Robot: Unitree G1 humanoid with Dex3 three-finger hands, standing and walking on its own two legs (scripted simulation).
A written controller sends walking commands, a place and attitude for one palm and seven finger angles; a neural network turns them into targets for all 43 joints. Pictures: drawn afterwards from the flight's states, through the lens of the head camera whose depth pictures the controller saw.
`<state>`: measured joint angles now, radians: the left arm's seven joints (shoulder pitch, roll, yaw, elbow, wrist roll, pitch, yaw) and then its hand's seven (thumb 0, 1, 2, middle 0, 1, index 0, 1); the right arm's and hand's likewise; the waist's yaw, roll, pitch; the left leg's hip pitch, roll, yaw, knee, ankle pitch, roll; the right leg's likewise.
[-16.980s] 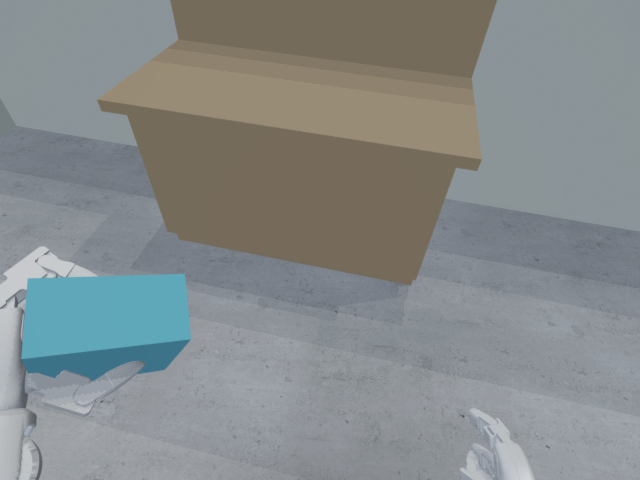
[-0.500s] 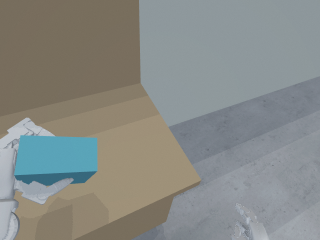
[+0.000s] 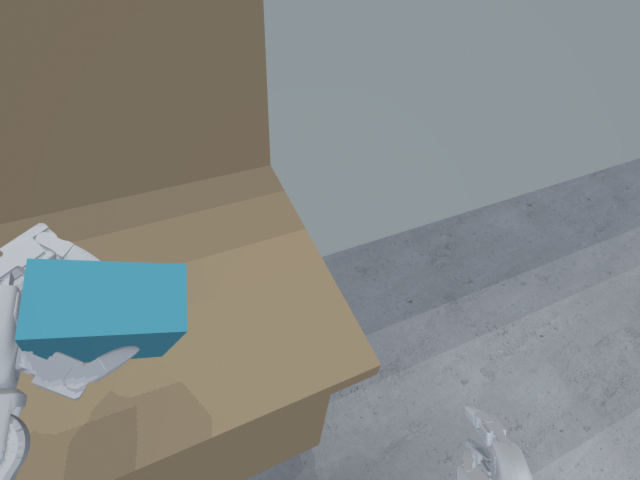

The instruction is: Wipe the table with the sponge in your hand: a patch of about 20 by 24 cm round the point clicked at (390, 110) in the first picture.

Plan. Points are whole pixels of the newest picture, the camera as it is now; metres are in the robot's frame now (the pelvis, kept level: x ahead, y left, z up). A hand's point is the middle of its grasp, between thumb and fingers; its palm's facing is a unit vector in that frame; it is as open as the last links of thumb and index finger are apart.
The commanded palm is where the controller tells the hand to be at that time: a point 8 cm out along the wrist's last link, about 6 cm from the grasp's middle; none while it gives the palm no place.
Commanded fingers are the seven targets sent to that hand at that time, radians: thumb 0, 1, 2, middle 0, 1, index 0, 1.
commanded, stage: shuffle to correct the standing spot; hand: left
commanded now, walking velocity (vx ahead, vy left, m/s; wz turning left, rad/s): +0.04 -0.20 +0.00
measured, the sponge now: (130, 316) +0.23 +0.21 +0.14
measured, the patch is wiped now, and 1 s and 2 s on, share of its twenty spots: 0.00 0.00 0.00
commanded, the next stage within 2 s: none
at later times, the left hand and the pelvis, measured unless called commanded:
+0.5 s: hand (109, 309) +0.22 +0.22 +0.16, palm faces +0.33 -0.86 -0.39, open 10.1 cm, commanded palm +0.16 +0.25 +0.17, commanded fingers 0.00 0.10 1.30 -1.20 -1.60 -1.20 -1.60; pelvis +0.00 -0.02 -0.01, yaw +0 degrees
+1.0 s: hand (105, 312) +0.22 +0.22 +0.16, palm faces +0.30 -0.86 -0.42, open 10.1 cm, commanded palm +0.16 +0.26 +0.17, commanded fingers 0.00 0.10 1.30 -1.20 -1.60 -1.20 -1.60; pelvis +0.00 -0.02 +0.00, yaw +0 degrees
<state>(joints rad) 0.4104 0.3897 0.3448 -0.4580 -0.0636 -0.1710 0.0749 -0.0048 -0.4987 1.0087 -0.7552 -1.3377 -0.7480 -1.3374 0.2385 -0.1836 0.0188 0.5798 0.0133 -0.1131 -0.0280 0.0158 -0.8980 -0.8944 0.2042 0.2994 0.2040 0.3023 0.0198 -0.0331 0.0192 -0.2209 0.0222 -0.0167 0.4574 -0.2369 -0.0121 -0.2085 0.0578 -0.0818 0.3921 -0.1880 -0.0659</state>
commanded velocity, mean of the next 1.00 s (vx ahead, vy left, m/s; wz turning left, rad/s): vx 0.03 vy -0.20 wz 0.00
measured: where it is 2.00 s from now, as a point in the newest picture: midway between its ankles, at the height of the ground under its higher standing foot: outside the picture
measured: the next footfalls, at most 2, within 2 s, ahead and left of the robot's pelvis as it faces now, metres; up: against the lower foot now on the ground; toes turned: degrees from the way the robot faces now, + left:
none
